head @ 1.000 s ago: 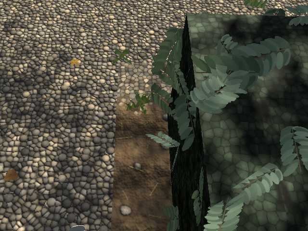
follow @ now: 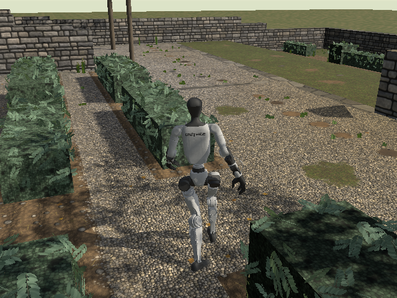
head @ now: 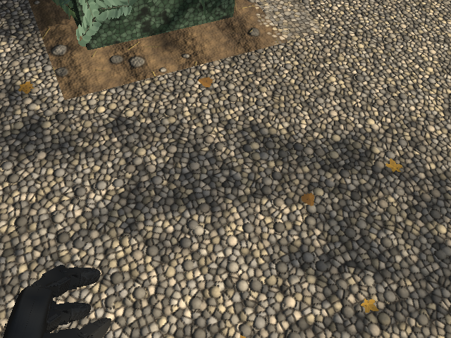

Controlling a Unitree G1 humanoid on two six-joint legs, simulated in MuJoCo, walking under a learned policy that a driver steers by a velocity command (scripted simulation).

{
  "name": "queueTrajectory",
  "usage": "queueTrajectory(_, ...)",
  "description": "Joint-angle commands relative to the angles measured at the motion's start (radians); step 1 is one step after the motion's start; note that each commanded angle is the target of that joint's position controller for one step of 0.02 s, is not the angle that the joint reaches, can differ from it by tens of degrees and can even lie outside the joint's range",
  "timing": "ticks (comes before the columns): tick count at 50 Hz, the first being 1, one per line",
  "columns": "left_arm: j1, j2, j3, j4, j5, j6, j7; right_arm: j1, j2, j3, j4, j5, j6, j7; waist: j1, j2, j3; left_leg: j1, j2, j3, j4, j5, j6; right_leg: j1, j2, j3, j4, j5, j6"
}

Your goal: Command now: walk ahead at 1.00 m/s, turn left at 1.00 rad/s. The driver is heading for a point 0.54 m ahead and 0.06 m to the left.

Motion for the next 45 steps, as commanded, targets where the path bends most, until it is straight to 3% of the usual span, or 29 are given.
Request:
queueTrajectory(1, 0.559, 0.253, 0.106, 0.121, -0.043, -0.027, 0.057, -0.356, -0.181, -0.046, -0.141, -0.003, -0.077, 0.009, 0.416, -0.190, -0.290, -0.555, 0.142, 0.062, 0.788, 0.559, -0.283, 1.087, -0.156, 0.112, -0.130, 0.154, -0.087)
queueTrajectory(2, 0.692, 0.204, 0.094, 0.178, -0.030, -0.016, 0.062, -0.499, -0.034, 0.009, -0.232, -0.039, -0.088, 0.011, 0.440, -0.303, -0.312, -0.750, 0.104, 0.216, 0.944, -0.302, -0.214, 1.232, -0.336, 0.229, -0.014, 0.227, -0.121)
queueTrajectory(3, 0.503, 0.199, 0.094, 0.124, 0.029, -0.017, 0.057, -0.253, -0.038, 0.017, -0.216, 0.013, -0.058, 0.014, 0.221, -0.358, -0.374, -0.900, 0.164, 0.239, 1.140, -0.339, -0.226, 1.202, -0.512, 0.616, 0.005, 0.129, -0.285)
queueTrajectory(4, 0.437, 0.124, 0.093, 0.083, 0.021, -0.026, 0.052, -0.234, -0.095, 0.018, -0.168, -0.019, -0.026, 0.020, 0.230, -0.190, -0.360, -0.928, 0.267, 0.255, 1.205, -0.237, -0.168, 1.103, -0.548, 0.726, -0.040, -0.123, -0.341)
queueTrajectory(5, 0.377, 0.058, 0.073, 0.084, 0.028, -0.053, 0.050, -0.294, -0.086, 0.023, -0.177, -0.041, 0.000, 0.038, 0.186, -0.060, -0.240, -0.995, 0.291, 0.262, 1.225, -0.143, -0.124, 0.911, -0.535, 0.766, -0.177, -0.507, -0.344)
queueTrajectory(6, 0.373, 0.037, 0.061, 0.105, 0.031, -0.080, 0.038, -0.370, -0.084, 0.026, -0.193, -0.079, 0.010, 0.052, 0.159, 0.128, -0.092, -0.987, 0.316, 0.301, 1.154, -0.127, -0.101, 0.709, -0.491, 0.688, -0.267, -0.585, -0.300)
queueTrajectory(7, 0.392, 0.070, 0.063, 0.144, 0.036, -0.100, 0.025, -0.391, -0.040, 0.035, -0.202, -0.081, 0.015, 0.063, 0.135, 0.161, 0.017, -0.996, 0.334, 0.319, 1.111, -0.149, -0.098, 0.594, -0.453, 0.578, -0.302, -0.507, -0.266)
queueTrajectory(10, 0.422, 0.071, 0.057, 0.222, 0.006, -0.121, -0.013, -0.453, 0.048, 0.074, -0.273, -0.071, 0.032, 0.083, 0.077, 0.035, 0.143, -0.999, 0.370, 0.344, 0.947, -0.109, -0.111, 0.394, -0.377, 0.287, -0.409, -0.212, -0.196)
queueTrajectory(13, 0.390, 0.088, 0.059, 0.220, -0.009, -0.122, -0.036, -0.542, 0.055, 0.096, -0.319, -0.070, 0.023, 0.121, 0.065, -0.015, 0.110, -0.727, 0.370, 0.497, 0.524, 0.092, -0.112, 0.257, -0.272, -0.055, -0.493, 0.086, -0.122)
queueTrajectory(15, 0.467, 0.149, 0.072, 0.246, -0.019, -0.122, -0.048, -0.597, 0.076, 0.103, -0.320, -0.053, 0.016, 0.136, 0.098, -0.020, 0.102, -0.513, 0.329, 0.623, 0.432, 0.137, -0.091, 0.229, -0.298, -0.119, -0.557, 0.241, -0.127)
queueTrajectory(16, 0.488, 0.173, 0.077, 0.257, -0.015, -0.118, -0.051, -0.576, 0.052, 0.093, -0.304, -0.052, 0.017, 0.128, 0.078, -0.033, 0.077, -0.479, 0.297, 0.646, 0.402, 0.096, -0.074, 0.318, -0.306, -0.164, -0.481, 0.509, -0.121)
queueTrajectory(18, 0.497, 0.217, 0.081, 0.261, -0.024, -0.105, -0.042, -0.326, -0.009, 0.064, -0.214, -0.067, 0.011, 0.099, -0.055, -0.098, -0.080, -0.212, 0.207, 0.671, 0.320, 0.044, -0.044, 0.407, -0.308, -0.219, -0.103, 0.946, -0.087)
queueTrajectory(19, 0.497, 0.217, 0.075, 0.256, -0.036, -0.098, -0.036, -0.158, -0.066, 0.039, -0.160, -0.078, 0.004, 0.080, -0.145, -0.107, -0.158, 0.006, 0.230, 0.606, 0.213, 0.112, -0.039, 0.330, -0.278, -0.235, 0.188, 0.886, -0.057)
queueTrajectory(20, 0.535, 0.094, 0.050, 0.232, -0.013, -0.087, -0.042, -0.095, -0.153, 0.015, -0.127, -0.082, 0.005, 0.052, -0.091, 0.069, -0.238, 0.207, 0.473, 0.327, 0.215, 0.264, -0.012, 0.129, -0.196, -0.226, 0.605, -0.070, -0.024)
queueTrajectory(21, 0.652, 0.052, 0.037, 0.187, -0.062, -0.073, -0.032, -0.047, -0.226, -0.011, -0.165, -0.063, 0.010, 0.032, -0.051, 0.196, -0.527, 0.394, 0.820, -0.215, 0.185, 0.699, 0.160, -0.025, -0.092, -0.100, 1.031, -0.501, -0.006)
queueTrajectory(22, 0.472, 0.146, 0.060, 0.154, -0.043, -0.064, -0.017, -0.037, -0.186, -0.016, -0.151, -0.026, 0.011, 0.016, -0.085, -0.006, -0.493, 0.323, 0.707, -0.062, 0.193, 0.984, 0.119, -0.061, -0.139, 0.006, 1.023, -0.363, -0.018)
queueTrajectory(23, 0.431, 0.093, 0.045, 0.128, -0.053, -0.063, -0.018, -0.106, -0.146, -0.010, -0.123, -0.013, -0.002, 0.010, -0.028, 0.049, -0.340, 0.212, 0.671, 0.075, 0.182, 1.000, 0.104, -0.118, -0.162, 0.004, 0.939, -0.331, -0.017)
queueTrajectory(24, 0.420, 0.075, 0.042, 0.118, -0.069, -0.100, 0.005, -0.211, -0.116, -0.002, -0.165, 0.036, -0.017, 0.029, 0.017, -0.020, -0.250, 0.065, 0.598, 0.100, 0.113, 0.780, 0.104, -0.132, -0.192, 0.036, 0.850, -0.358, 0.013)
queueTrajectory(27, 0.436, 0.060, 0.052, 0.133, -0.063, -0.088, 0.007, -0.324, -0.015, 0.015, -0.171, 0.006, -0.029, 0.035, 0.132, -0.013, -0.136, -0.196, 0.563, 0.203, -0.010, 0.783, 0.101, -0.031, -0.234, 0.018, 0.704, -0.296, 0.039)
queueTrajectory(29, 0.399, 0.025, 0.046, 0.116, -0.047, -0.078, -0.002, -0.340, 0.023, 0.023, -0.151, 0.015, -0.035, 0.029, 0.154, 0.014, -0.083, -0.313, 0.524, 0.293, -0.054, 0.837, 0.080, 0.000, -0.223, -0.006, 0.551, -0.251, 0.040)
queueTrajectory(32, 0.266, -0.037, 0.024, 0.078, -0.026, -0.096, -0.018, -0.327, 0.011, 0.021, -0.124, 0.012, -0.026, -0.004, 0.122, 0.052, -0.058, -0.439, 0.391, 0.465, -0.086, 0.819, 0.012, 0.148, -0.126, -0.104, 0.195, 0.061, 0.028)
queueTrajectory(35, 0.156, -0.027, 0.029, 0.055, -0.030, -0.103, -0.041, -0.185, -0.011, 0.015, -0.065, 0.018, -0.016, -0.021, 0.063, 0.072, -0.074, -0.372, 0.393, 0.444, -0.064, 0.681, -0.041, 0.257, -0.038, -0.110, -0.015, 0.305, 0.010)
queueTrajectory(38, 0.245, 0.043, 0.056, 0.073, -0.015, -0.103, -0.049, -0.207, -0.035, 0.006, -0.055, 0.009, -0.006, -0.028, 0.154, 0.116, -0.107, -0.296, 0.404, 0.409, 0.102, 0.759, -0.100, 0.389, -0.009, -0.094, -0.084, 0.314, -0.043)
queueTrajectory(39, 0.337, 0.058, 0.061, 0.103, -0.006, -0.107, -0.048, -0.232, -0.039, 0.005, -0.062, 0.003, -0.001, -0.026, 0.209, 0.112, -0.145, -0.285, 0.378, 0.426, 0.235, 0.756, -0.132, 0.492, -0.031, -0.088, -0.134, 0.434, -0.062)
queueTrajectory(40, 0.423, 0.108, 0.067, 0.122, 0.008, -0.106, -0.039, -0.234, -0.011, 0.015, -0.085, -0.018, 0.000, -0.020, 0.235, 0.010, -0.236, -0.381, 0.320, 0.439, 0.497, 0.441, -0.170, 0.689, -0.185, 0.046, -0.064, 0.882, -0.121)
queueTrajectory(41, 0.397, 0.087, 0.044, 0.107, 0.045, -0.100, -0.043, 0.034, 0.088, 0.039, -0.037, -0.014, 0.004, -0.008, 0.130, -0.253, -0.439, -0.643, 0.210, 0.384, 0.926, -0.457, -0.274, 0.999, -0.542, 0.412, 0.041, 1.276, -0.398)
queueTrajectory(42, 0.411, 0.041, 0.048, 0.100, 0.011, -0.084, -0.045, 0.056, -0.023, 0.024, -0.003, 0.001, 0.012, 0.007, 0.184, -0.169, -0.568, -0.633, 0.222, 0.264, 0.985, -0.459, -0.264, 1.008, -0.524, 0.514, -0.015, 1.149, -0.434)
queueTrajectory(43, 0.319, 0.049, 0.052, 0.088, -0.019, -0.074, -0.040, -0.075, -0.076, 0.006, -0.037, 0.026, 0.025, 0.009, 0.185, -0.107, -0.415, -0.711, 0.268, 0.293, 1.008, -0.421, -0.273, 0.903, -0.482, 0.412, -0.043, 0.954, -0.398)
queueTrajectory(45, 0.216, 0.014, 0.037, 0.091, -0.033, -0.049, -0.022, -0.215, -0.049, 0.006, -0.072, 0.004, 0.060, -0.013, 0.138, 0.031, -0.190, -0.738, 0.323, 0.401, 0.919, -0.331, -0.272, 0.584, -0.389, 0.303, -0.147, 0.625, -0.334)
